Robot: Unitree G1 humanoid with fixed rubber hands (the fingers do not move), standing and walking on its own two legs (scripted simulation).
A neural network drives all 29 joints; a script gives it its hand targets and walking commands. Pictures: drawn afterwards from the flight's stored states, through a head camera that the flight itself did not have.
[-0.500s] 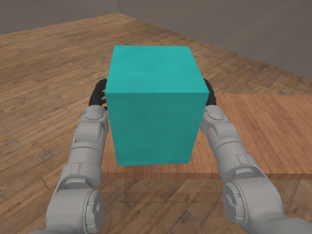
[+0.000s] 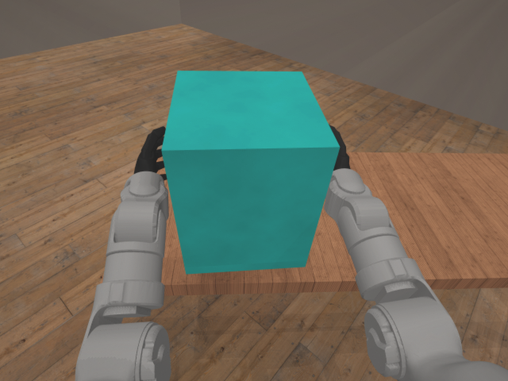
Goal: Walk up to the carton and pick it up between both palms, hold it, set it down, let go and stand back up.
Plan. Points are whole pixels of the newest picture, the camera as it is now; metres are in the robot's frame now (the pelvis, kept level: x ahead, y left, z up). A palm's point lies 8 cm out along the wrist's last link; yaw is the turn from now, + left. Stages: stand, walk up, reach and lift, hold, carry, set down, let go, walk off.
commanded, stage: reach and lift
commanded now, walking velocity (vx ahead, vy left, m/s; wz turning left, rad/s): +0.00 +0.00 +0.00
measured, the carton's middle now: (244, 172) +0.39 -0.01 +0.16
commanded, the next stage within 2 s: hold in 0.64 s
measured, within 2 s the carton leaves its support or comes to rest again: neither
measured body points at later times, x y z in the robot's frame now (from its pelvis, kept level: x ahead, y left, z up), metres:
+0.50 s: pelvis +0.01 +0.00 +0.00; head -0.04 +0.02 +0.45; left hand +0.40 +0.14 +0.19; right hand +0.39 -0.16 +0.19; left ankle +0.01 +0.11 -0.75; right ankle +0.02 -0.12 -0.75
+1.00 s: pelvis +0.00 +0.00 +0.00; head -0.06 +0.02 +0.45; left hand +0.38 +0.14 +0.21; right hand +0.38 -0.15 +0.21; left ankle +0.01 +0.11 -0.75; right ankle +0.02 -0.12 -0.75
